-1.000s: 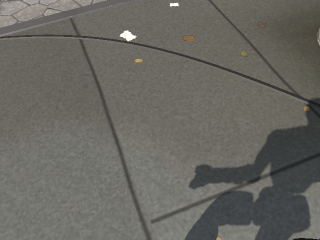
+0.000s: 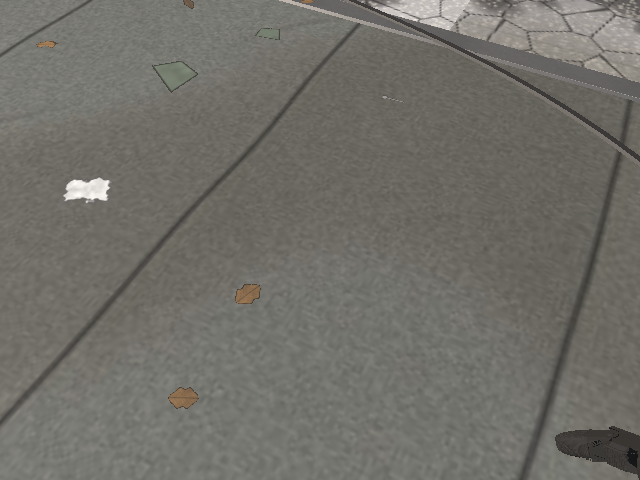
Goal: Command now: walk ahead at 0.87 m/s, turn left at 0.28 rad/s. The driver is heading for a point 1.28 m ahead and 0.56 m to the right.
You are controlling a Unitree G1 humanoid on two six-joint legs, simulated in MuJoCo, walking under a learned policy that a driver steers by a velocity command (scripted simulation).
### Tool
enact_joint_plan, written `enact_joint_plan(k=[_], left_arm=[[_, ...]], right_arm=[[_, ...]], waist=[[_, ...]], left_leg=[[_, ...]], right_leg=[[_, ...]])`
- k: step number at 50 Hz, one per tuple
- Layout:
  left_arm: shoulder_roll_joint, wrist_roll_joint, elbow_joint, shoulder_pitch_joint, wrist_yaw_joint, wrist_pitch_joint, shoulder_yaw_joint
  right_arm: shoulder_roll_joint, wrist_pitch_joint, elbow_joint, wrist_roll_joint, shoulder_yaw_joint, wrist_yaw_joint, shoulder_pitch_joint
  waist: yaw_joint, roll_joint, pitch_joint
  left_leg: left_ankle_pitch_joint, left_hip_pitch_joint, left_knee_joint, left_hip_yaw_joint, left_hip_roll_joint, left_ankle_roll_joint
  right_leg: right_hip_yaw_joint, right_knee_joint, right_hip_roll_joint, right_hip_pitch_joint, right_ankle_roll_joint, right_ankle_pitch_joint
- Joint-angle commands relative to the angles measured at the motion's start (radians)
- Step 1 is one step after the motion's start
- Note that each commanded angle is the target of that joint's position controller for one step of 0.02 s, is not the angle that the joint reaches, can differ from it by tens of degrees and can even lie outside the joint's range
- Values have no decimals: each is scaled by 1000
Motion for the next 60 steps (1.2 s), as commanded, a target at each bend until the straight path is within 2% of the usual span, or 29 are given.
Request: enact_joint_plan(k=[1,2,3,4,5,7,9,16,20,23,24,25,26,27,28,29,31,34,37,40,42,43,44,45,46,48,51,56,60], left_arm=[[182,-27,-43,-83,-4,-5,16],[20,-31,-114,-82,-30,-8,-27],[63,-48,-159,-194,-30,-25,-13],[99,-63,-175,-285,-27,-25,1],[76,-63,-150,-232,-27,-30,-7],[49,-31,-70,-131,-43,0,-9],[25,-32,-33,-105,-62,38,-10],[-18,-43,-115,-397,-88,44,-37],[6,-39,-138,-410,-94,50,-51],[131,-30,-23,5,-76,74,-2],[189,-38,39,219,-58,70,34],[177,-80,62,156,-38,69,45],[227,-47,23,-7,-38,62,38],[223,-32,-18,-41,-26,62,41],[143,-19,-30,-71,-13,61,30],[110,-15,-26,-135,-10,53,20],[127,-22,-38,-166,-3,13,17],[153,-27,-51,-185,-9,-26,25],[161,-44,-43,-147,-28,-30,41],[180,-44,-43,-114,-33,-23,56],[217,-32,-52,-135,-29,-21,65],[238,-31,-63,-194,-33,-25,68],[154,-32,-96,-244,-31,-38,45],[-30,-68,-157,-176,-27,-41,-3],[22,-60,-171,-168,-23,-25,-18],[97,-19,-157,-282,-39,5,-1],[33,-3,-206,-373,-82,40,-19],[23,-11,-301,-500,-101,63,-45],[11,-14,-327,-632,-124,61,-65]], right_arm=[[-128,-38,75,-7,-56,-44,407],[-275,-49,86,-15,-83,-68,478],[-331,-58,60,4,-89,-87,528],[-283,-61,94,-13,-76,-97,461],[-215,-71,113,-14,-57,-104,417],[-98,-91,105,7,-18,-102,273],[-38,-117,124,17,1,-98,282],[-10,-149,221,27,18,-102,392],[-94,-143,230,27,15,-151,382],[-185,-110,184,12,-13,-184,248],[-205,-94,158,18,-27,-175,152],[-89,-96,140,15,-2,-141,41],[39,-121,46,0,41,-132,178],[11,-146,-24,13,55,-118,207],[-56,-168,-13,0,53,-109,182],[-79,-162,-1,-11,44,-105,156],[-74,-114,4,-36,57,-107,162],[-54,-87,-48,-19,73,-92,25],[-5,-89,-90,28,91,-86,-84],[-50,-98,-97,33,74,-96,-81],[-128,-109,-51,32,37,-114,79],[-170,-115,-6,30,14,-126,275],[-247,-121,37,6,-20,-147,516],[-324,-119,39,-40,-35,-148,521],[-288,-107,24,-21,-43,-141,375],[-122,-97,17,-4,-10,-129,254],[-44,-114,121,8,12,-120,363],[-59,-156,161,21,8,-102,334],[-92,-157,214,16,3,-112,437]], waist=[[-323,-23,-123],[-304,312,-251],[-359,267,-372],[-322,106,-176],[-244,75,-54],[-120,94,26],[-98,102,48],[-113,81,172],[-48,104,96],[182,142,-88],[296,61,-137],[254,-191,-24],[-7,-200,-16],[-14,-161,-178],[-44,29,-34],[-104,123,61],[-164,142,147],[-141,119,175],[-54,28,116],[-27,-29,45],[-110,-30,-76],[-239,-12,-173],[-341,70,-296],[-244,372,-365],[-177,391,-309],[-168,116,-92],[-152,126,6],[-95,99,88],[-133,46,156]], left_leg=[[-3,728,-133,32,-144,63],[-450,1054,-273,-459,214,84],[-572,996,-485,-838,350,69],[-376,874,-485,-674,339,25],[-220,729,-464,-534,322,19],[-54,532,-510,-316,211,-43],[77,470,-556,-209,184,-82],[768,543,-625,145,96,-148],[1410,620,-497,217,127,-178],[1652,560,18,174,187,-172],[1290,397,481,162,123,-155],[26,86,916,133,-120,-125],[-182,-215,1102,-36,-115,-145],[-182,-344,1075,-208,-106,-150],[-107,-362,915,-218,-47,-121],[-63,-295,803,-206,-1,-123],[-50,-178,628,-196,53,-162],[100,23,266,-116,85,-208],[363,170,-40,-75,39,-192],[371,221,-183,-88,-8,-166],[215,402,-210,-96,-61,-146],[157,617,-203,-91,-42,-134],[-136,859,-194,-252,129,-110],[-484,1027,-398,-765,420,-57],[-652,918,-534,-1010,437,-1],[-382,674,-488,-613,325,-21],[-12,553,-500,-301,239,-65],[296,455,-599,-20,212,-76],[637,527,-620,167,152,-124]], right_leg=[[28,529,-126,-425,-223,993],[95,940,18,-842,-179,42],[438,1153,170,-929,-193,-109],[501,1189,148,-1029,-210,45],[462,1128,88,-1004,-216,133],[429,1019,22,-874,-192,239],[418,1024,16,-832,-180,275],[230,784,96,-968,-218,480],[89,526,203,-707,-275,490],[144,506,260,-271,-347,353],[270,391,207,-55,-435,340],[358,293,175,14,-459,341],[673,404,90,52,-547,583],[1054,145,-73,159,-678,146],[1140,-61,-95,-19,-615,-127],[1056,-95,-52,-192,-547,-162],[936,-106,25,-439,-515,-33],[744,-145,142,-674,-479,172],[676,-103,191,-609,-399,382],[711,4,155,-409,-347,563],[715,228,156,-319,-300,793],[682,462,191,-386,-274,801],[616,793,241,-548,-260,581],[519,1082,328,-852,-236,-119],[465,1181,255,-988,-247,-9],[412,1114,142,-981,-236,150],[409,1070,72,-971,-218,177],[360,944,60,-997,-208,364],[195,653,114,-914,-256,421]])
